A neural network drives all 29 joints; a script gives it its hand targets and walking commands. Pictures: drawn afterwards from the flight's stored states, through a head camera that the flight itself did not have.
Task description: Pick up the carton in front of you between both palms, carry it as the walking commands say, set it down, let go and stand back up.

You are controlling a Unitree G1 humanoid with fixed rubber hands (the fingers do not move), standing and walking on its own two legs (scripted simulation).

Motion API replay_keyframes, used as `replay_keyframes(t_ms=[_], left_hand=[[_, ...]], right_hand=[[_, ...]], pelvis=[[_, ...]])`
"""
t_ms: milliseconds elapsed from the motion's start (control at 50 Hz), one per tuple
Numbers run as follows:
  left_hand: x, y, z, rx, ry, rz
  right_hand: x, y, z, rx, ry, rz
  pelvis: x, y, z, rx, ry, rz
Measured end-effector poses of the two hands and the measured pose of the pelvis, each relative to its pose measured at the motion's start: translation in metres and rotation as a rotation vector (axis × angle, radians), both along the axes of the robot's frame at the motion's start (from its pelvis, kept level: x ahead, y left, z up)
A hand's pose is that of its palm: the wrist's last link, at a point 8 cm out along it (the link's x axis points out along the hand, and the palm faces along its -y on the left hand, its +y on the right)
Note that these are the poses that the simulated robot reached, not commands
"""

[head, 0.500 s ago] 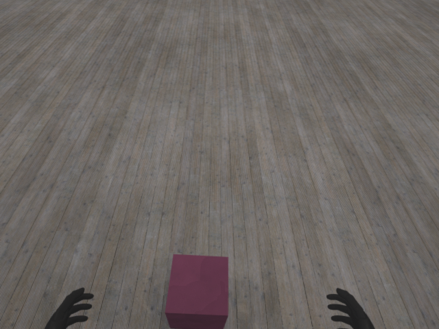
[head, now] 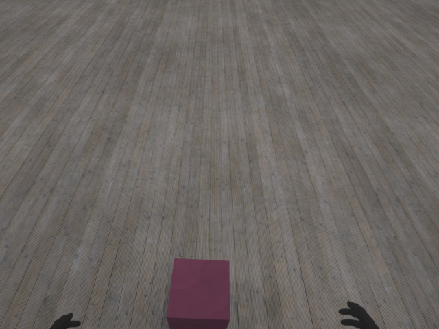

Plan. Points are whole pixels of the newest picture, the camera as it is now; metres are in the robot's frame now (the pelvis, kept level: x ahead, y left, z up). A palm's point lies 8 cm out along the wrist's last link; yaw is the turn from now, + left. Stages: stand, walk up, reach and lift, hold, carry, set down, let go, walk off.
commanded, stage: stand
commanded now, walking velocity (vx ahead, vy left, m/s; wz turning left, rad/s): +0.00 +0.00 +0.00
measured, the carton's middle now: (199, 297) +0.37 +0.03 -0.65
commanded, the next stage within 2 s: none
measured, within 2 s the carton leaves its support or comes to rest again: neither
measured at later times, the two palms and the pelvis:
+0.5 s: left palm out of the picture +0.07 +0.30 -0.10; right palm out of the picture +0.09 -0.30 -0.09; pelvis -0.02 +0.00 +0.01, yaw +0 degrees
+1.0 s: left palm out of the picture +0.06 +0.31 -0.10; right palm out of the picture +0.08 -0.31 -0.09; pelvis -0.02 +0.00 +0.01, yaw +0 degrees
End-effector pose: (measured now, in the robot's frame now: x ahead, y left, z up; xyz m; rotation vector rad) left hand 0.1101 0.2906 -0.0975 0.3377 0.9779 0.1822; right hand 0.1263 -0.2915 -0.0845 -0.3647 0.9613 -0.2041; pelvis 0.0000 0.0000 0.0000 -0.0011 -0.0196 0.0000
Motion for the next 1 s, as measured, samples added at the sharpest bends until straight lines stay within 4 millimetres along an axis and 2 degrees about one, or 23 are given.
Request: replay_keyframes(t_ms=[560, 1000], left_hand=[[-0.039, 0.012, -0.004, 0.017, 0.104, 0.019], [-0.047, 0.018, -0.004, 0.026, 0.136, 0.032]], right_hand=[[-0.042, -0.014, -0.005, -0.011, 0.103, -0.037], [-0.051, -0.019, -0.006, -0.015, 0.137, -0.045]], pelvis=[[-0.017, 0.0, 0.006, -0.002, -0.022, 0.0], [-0.021, 0.001, 0.008, -0.002, -0.025, 0.004]])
